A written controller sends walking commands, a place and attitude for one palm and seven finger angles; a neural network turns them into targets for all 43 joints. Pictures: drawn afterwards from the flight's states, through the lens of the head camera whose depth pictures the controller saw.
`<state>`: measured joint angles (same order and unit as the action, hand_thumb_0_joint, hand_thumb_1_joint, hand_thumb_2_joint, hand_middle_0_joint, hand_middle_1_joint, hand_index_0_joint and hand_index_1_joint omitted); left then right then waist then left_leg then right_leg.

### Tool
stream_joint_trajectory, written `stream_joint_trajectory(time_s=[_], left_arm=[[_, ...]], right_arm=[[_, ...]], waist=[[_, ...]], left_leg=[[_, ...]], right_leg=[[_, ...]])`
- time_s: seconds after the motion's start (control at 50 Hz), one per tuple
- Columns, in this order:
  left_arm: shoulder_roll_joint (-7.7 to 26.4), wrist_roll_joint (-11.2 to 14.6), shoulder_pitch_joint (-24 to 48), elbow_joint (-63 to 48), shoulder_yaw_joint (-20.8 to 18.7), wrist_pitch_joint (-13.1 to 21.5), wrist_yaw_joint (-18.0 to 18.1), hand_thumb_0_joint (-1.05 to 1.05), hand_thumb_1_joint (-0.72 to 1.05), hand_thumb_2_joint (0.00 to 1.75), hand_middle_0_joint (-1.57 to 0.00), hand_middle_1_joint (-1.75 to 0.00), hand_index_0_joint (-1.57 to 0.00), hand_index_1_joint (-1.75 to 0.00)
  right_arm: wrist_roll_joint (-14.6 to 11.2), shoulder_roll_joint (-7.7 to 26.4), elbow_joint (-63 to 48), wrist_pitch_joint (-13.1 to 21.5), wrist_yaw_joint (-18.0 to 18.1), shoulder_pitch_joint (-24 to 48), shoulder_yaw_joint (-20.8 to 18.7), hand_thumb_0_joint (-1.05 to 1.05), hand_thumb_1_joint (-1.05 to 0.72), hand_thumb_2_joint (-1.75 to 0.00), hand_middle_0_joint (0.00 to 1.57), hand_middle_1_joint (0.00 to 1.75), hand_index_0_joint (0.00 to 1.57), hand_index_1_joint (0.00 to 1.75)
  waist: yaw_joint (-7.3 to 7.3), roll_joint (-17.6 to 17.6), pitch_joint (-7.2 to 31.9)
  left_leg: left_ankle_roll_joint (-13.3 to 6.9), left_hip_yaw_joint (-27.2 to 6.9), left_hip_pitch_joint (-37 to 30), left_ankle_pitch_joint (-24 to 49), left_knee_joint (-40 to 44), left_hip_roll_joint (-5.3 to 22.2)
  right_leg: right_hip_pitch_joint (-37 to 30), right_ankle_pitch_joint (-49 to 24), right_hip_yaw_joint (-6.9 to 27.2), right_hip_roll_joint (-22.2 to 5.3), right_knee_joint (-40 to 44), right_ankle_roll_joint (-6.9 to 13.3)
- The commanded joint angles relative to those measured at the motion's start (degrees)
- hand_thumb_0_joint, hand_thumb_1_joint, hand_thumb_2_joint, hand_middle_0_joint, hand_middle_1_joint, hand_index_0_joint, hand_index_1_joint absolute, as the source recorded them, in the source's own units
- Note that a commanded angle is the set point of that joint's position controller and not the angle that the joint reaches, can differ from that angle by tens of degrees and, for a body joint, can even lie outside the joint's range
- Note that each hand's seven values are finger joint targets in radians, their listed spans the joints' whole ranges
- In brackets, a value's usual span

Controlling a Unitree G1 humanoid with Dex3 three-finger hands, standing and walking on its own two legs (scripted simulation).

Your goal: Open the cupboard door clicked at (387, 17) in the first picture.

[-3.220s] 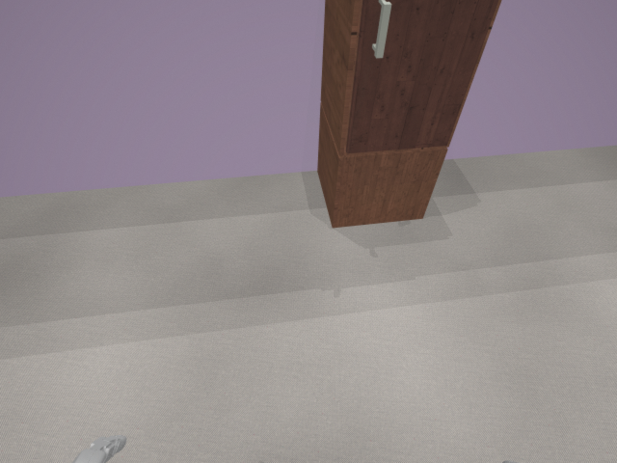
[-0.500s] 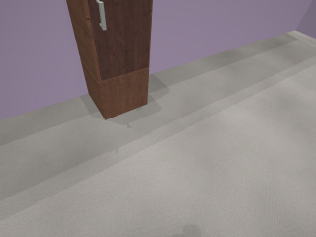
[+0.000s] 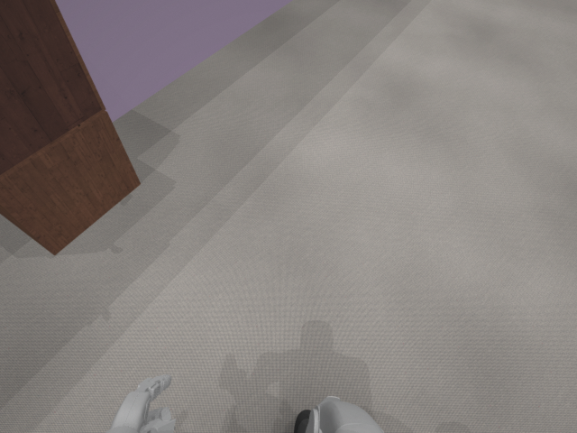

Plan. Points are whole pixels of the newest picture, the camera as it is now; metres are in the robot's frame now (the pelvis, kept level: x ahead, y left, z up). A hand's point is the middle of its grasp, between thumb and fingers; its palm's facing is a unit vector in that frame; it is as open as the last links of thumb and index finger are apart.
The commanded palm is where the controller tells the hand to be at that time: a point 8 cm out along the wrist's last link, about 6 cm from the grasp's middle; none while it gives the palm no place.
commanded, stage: walk to a spot facing it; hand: left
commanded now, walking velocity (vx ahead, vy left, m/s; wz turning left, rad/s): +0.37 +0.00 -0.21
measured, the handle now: out of the picture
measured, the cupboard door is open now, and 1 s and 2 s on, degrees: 0 0 0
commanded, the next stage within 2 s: turn to face it in 0.84 s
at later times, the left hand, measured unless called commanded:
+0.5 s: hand (142, 385) +0.21 +0.23 -0.16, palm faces -0.03 -0.99 -0.15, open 7.4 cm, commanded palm none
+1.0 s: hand (238, 191) +0.60 +0.10 -0.16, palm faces -0.34 -0.92 -0.21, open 7.4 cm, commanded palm none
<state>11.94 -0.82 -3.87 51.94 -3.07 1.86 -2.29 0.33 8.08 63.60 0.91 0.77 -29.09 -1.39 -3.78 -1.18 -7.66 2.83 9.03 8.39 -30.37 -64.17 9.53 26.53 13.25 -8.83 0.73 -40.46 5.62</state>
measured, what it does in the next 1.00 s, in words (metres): walks ahead, turning right: left foot, then right foot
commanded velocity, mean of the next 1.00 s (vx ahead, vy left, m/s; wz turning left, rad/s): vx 0.30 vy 0.00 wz -0.26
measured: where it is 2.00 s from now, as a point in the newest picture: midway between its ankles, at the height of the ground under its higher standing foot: (302, 308)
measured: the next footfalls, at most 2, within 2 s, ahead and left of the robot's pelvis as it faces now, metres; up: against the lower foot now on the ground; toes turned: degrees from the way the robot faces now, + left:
left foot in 0.40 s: +0.31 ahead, +0.14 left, +0.00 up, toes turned +5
right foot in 0.96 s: +0.54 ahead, -0.16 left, +0.00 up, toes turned -28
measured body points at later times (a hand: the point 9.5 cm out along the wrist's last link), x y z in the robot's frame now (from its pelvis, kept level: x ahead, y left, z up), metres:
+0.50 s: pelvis +0.22 +0.05 +0.02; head +0.24 +0.08 +0.47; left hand +0.21 +0.28 -0.15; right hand +0.30 -0.19 -0.10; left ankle +0.27 +0.13 -0.71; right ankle +0.10 -0.06 -0.64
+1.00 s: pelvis +0.43 -0.04 +0.00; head +0.47 -0.06 +0.45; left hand +0.62 +0.15 -0.14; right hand +0.26 -0.19 -0.15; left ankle +0.30 +0.14 -0.65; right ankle +0.50 -0.14 -0.71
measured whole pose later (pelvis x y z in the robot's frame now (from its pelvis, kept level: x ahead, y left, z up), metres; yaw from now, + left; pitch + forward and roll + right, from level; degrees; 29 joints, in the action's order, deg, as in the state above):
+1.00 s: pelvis +0.43 -0.04 +0.00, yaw -20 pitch -1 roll +0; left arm 11.3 -1.3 -7.0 55.6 -4.5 2.6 -1.4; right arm 0.6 6.8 64.7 1.1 0.7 -26.3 -2.6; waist -2.2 0.3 -6.3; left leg 3.6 13.5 5.8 -31.3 -57.8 10.4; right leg 27.0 10.4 -9.8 -1.0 -39.8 6.5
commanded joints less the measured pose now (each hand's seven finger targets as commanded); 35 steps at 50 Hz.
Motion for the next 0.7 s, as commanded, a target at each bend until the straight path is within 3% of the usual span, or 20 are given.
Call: stream_joint_trajectory(time_s=[0.0,0.02,0.04,0.08,0.12,0.16,0.22,0.3,0.34,0.36,0.38,0.4,0.42,0.44,0.46,0.5,0.52,0.58,0.62,0.68], left_arm=[[10.99,0.62,-12.92,1.09,-2.77,0.35,2.36,0.00,0.90,0.90,-0.20,-0.30,-0.20,-0.30],[9.12,0.38,-10.64,1.23,-1.99,0.88,2.47,0.00,0.90,0.90,-0.20,-0.30,-0.20,-0.30],[7.95,-0.02,-9.25,1.39,-1.68,1.34,2.57,0.00,0.90,0.90,-0.20,-0.30,-0.20,-0.30],[7.06,-0.45,-8.63,2.11,-1.46,1.92,2.59,0.00,0.90,0.90,-0.20,-0.30,-0.20,-0.30],[5.95,-0.36,-9.32,2.71,-1.22,2.14,2.48,0.00,0.90,0.90,-0.20,-0.30,-0.20,-0.30],[5.43,-0.43,-10.86,3.59,-1.29,2.40,2.46,0.00,0.90,0.90,-0.20,-0.30,-0.20,-0.30],[5.73,-0.38,-13.54,4.53,-1.11,2.66,2.49,0.00,0.90,0.90,-0.20,-0.30,-0.20,-0.30],[7.48,-0.60,-15.91,5.42,-1.44,2.51,2.72,0.00,0.90,0.90,-0.20,-0.30,-0.20,-0.30],[7.53,-0.31,-16.36,5.96,-1.53,2.30,2.67,0.00,0.90,0.90,-0.20,-0.30,-0.20,-0.30],[7.03,-0.23,-15.71,6.01,-1.58,2.26,2.69,0.00,0.90,0.90,-0.20,-0.30,-0.20,-0.30],[4.54,0.20,-16.81,5.36,-1.44,2.18,2.36,0.00,0.90,0.90,-0.20,-0.30,-0.20,-0.30],[1.87,0.54,-18.41,4.38,-0.63,2.38,1.88,0.00,0.90,0.90,-0.20,-0.30,-0.20,-0.30],[4.14,-0.21,-15.34,4.11,-0.86,2.34,2.30,0.00,0.90,0.90,-0.20,-0.30,-0.20,-0.30],[4.20,-0.32,-13.22,4.77,-1.32,2.08,2.28,0.00,0.90,0.90,-0.20,-0.30,-0.20,-0.30],[4.00,-0.29,-11.26,4.81,-1.35,2.02,1.62,0.00,0.90,0.90,-0.20,-0.30,-0.20,-0.30],[1.22,-0.82,-12.89,5.93,-1.32,0.91,1.14,0.00,0.90,0.90,-0.20,-0.30,-0.20,-0.30],[-0.11,-0.91,-14.89,6.46,-1.25,0.16,1.16,0.00,0.90,0.90,-0.20,-0.30,-0.20,-0.30],[-1.11,-1.32,-15.30,6.52,-1.68,-1.43,0.98,0.00,0.90,0.90,-0.20,-0.30,-0.20,-0.30],[-1.13,-1.27,-13.73,5.44,-1.96,-2.11,0.62,0.00,0.90,0.90,-0.20,-0.30,-0.20,-0.30],[-1.01,-1.26,-9.16,3.66,-1.92,-2.40,0.06,0.00,0.90,0.90,-0.20,-0.30,-0.20,-0.30]], right_arm=[[0.36,7.74,-8.85,2.87,0.17,8.83,-2.06,0.00,-0.90,-0.90,0.20,0.30,0.20,0.30],[0.87,6.70,-7.94,1.95,0.17,8.05,-1.97,0.00,-0.90,-0.90,0.20,0.30,0.20,0.30],[1.16,5.25,-6.94,1.18,0.10,5.55,-1.80,0.00,-0.90,-0.90,0.20,0.30,0.20,0.30],[1.35,3.87,-6.02,0.45,-0.24,2.17,-1.88,0.00,-0.90,-0.90,0.20,0.30,0.20,0.30],[1.44,4.03,-6.73,0.20,-0.59,4.24,-1.95,0.00,-0.90,-0.90,0.20,0.30,0.20,0.30],[1.43,3.91,-8.10,0.45,-1.13,7.55,-2.17,0.00,-0.90,-0.90,0.20,0.30,0.20,0.30],[1.38,4.62,-10.27,1.24,-1.78,14.50,-1.98,0.00,-0.90,-0.90,0.20,0.30,0.20,0.30],[1.09,4.84,-11.67,2.40,-2.27,19.59,-1.95,0.00,-0.90,-0.90,0.20,0.30,0.20,0.30],[1.24,5.84,-10.60,2.87,-1.94,17.28,-2.34,0.00,-0.90,-0.90,0.20,0.30,0.20,0.30],[1.44,7.52,-8.57,3.33,-1.49,11.03,-2.89,0.00,-0.90,-0.90,0.20,0.30,0.20,0.30],[2.13,12.36,-6.40,3.84,-0.86,2.84,-4.03,0.00,-0.90,-0.90,0.20,0.30,0.20,0.30],[2.27,17.77,-5.19,3.67,-0.65,-2.48,-5.09,0.00,-0.90,-0.90,0.20,0.30,0.20,0.30],[1.84,15.75,-4.79,3.12,-0.18,-2.21,-4.34,0.00,-0.90,-0.90,0.20,0.30,0.20,0.30],[1.61,12.71,-4.93,3.28,0.19,1.12,-3.63,0.00,-0.90,-0.90,0.20,0.30,0.20,0.30],[1.23,9.98,-6.06,3.53,0.23,4.49,-2.82,0.00,-0.90,-0.90,0.20,0.30,0.20,0.30],[1.47,7.33,-5.89,4.30,0.40,7.32,-2.00,0.00,-0.90,-0.90,0.20,0.30,0.20,0.30],[1.33,6.96,-5.74,4.55,0.55,7.80,-2.01,0.00,-0.90,-0.90,0.20,0.30,0.20,0.30],[1.06,5.56,-5.15,4.79,0.83,7.02,-2.31,0.00,-0.90,-0.90,0.20,0.30,0.20,0.30],[0.85,6.00,-4.67,4.78,0.86,6.66,-2.10,0.00,-0.90,-0.90,0.20,0.30,0.20,0.30],[0.81,6.33,-3.73,4.62,0.84,4.53,-2.14,0.00,-0.90,-0.90,0.20,0.30,0.20,0.30]], waist=[[7.09,1.82,9.68],[5.00,3.01,6.17],[2.89,2.23,5.82],[0.78,-1.01,6.90],[0.86,-4.36,6.00],[1.45,-5.25,5.44],[3.56,-6.85,4.15],[5.13,-4.20,3.58],[3.58,-1.97,4.27],[0.63,1.96,6.87],[-2.15,11.35,12.36],[-2.31,23.41,15.91],[-3.19,17.52,14.37],[-1.94,14.73,10.49],[-0.77,7.71,6.45],[2.12,4.08,3.82],[3.29,5.12,4.51],[4.14,6.12,4.09],[4.43,8.47,1.93],[3.65,8.89,-0.24]], left_leg=[[-1.36,-8.15,26.93,10.12,-15.44,1.94],[-1.25,-7.80,23.27,11.18,-12.13,2.38],[-0.94,-7.38,21.45,12.12,-9.60,2.03],[-0.29,-6.16,19.68,13.59,-4.07,1.46],[0.33,-5.59,20.61,16.45,0.70,1.01],[0.52,-5.32,22.06,18.96,6.21,0.90],[0.50,-4.54,23.63,19.99,15.69,0.21],[-0.70,-3.27,18.08,18.48,26.04,-2.02],[-1.26,-0.73,9.79,19.39,31.73,-4.57],[-1.91,-1.76,0.50,20.16,35.79,-4.86],[-5.04,-13.20,-12.26,18.22,40.11,3.91],[-10.34,-30.36,-21.02,18.86,46.76,18.38],[-11.29,-32.17,-18.22,15.80,49.54,19.34],[-10.13,-28.79,-13.54,17.38,50.81,17.63],[-10.26,-24.04,-8.33,20.19,50.78,16.27],[-7.79,-14.28,-2.43,24.42,51.89,12.67],[-7.21,-10.13,-1.91,25.55,52.02,11.53],[-6.65,-3.21,-0.92,27.75,53.08,9.31],[-7.09,-0.88,-0.99,26.97,54.18,9.28],[-7.61,1.62,-3.34,27.75,54.77,9.04]], right_leg=[[-22.39,-4.99,28.38,-20.70,24.36,7.40],[-14.15,-6.92,24.02,-18.66,25.83,6.15],[-10.71,-9.58,20.25,-16.78,26.36,5.29],[-8.74,-10.76,14.97,-13.85,26.54,4.55],[-8.00,-7.65,14.82,-12.09,27.94,4.66],[-9.42,-5.47,14.97,-11.43,28.49,4.78],[-13.99,-6.81,15.77,-11.69,27.51,4.88],[-16.89,-7.51,17.68,-13.61,25.08,4.38],[-15.62,-11.32,16.77,-12.13,20.51,3.10],[-13.02,-14.96,14.46,-9.62,11.22,1.81],[-4.98,-9.29,10.23,-4.42,-3.81,-0.89],[7.51,17.46,4.13,1.41,-21.39,-3.54],[9.75,18.28,9.12,-0.67,-28.90,-3.05],[12.07,12.91,10.66,-3.49,-32.59,-3.29],[12.16,8.81,9.99,-5.74,-33.04,-3.54],[9.00,4.21,9.93,-6.70,-31.86,-4.39],[8.13,2.54,9.53,-6.72,-31.36,-4.78],[9.46,-2.05,8.27,-7.21,-29.74,-5.77],[12.45,-4.36,7.64,-7.83,-27.90,-6.45],[15.23,-6.76,5.66,-8.37,-21.26,-7.05]])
